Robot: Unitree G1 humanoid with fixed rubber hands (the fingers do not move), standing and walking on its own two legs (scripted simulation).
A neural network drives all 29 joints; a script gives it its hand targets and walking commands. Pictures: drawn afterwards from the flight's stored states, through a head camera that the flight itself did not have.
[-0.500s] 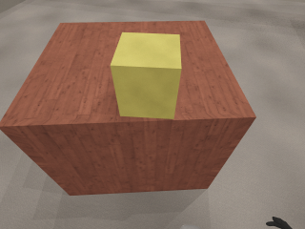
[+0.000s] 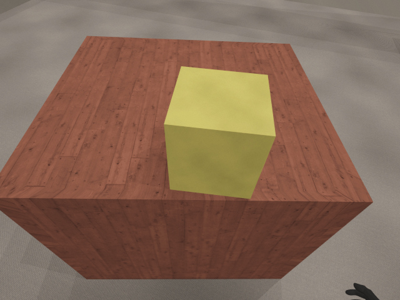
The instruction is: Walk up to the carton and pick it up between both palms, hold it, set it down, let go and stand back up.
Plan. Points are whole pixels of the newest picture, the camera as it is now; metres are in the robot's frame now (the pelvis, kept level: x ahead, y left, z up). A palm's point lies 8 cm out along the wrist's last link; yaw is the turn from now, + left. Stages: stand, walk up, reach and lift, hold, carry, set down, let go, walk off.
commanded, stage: walk up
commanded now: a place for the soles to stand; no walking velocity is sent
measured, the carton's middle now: (216, 134) +0.44 -0.03 +0.08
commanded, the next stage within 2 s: reach and lift in 1.52 s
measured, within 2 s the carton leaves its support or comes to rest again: neither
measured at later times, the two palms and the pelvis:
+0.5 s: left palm out of the picture +0.11 +0.30 -0.09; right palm out of the picture +0.12 -0.35 -0.09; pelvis +0.02 -0.02 +0.00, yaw +0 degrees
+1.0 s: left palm out of the picture +0.11 +0.30 -0.09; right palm out of the picture +0.13 -0.35 -0.08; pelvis +0.03 -0.02 +0.00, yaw +0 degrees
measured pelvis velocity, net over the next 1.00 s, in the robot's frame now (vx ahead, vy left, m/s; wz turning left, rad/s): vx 0.03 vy -0.02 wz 0.00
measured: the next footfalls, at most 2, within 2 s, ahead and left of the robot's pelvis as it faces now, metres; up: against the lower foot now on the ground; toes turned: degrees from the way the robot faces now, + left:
right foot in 0.18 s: +0.08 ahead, -0.14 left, +0.00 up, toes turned -2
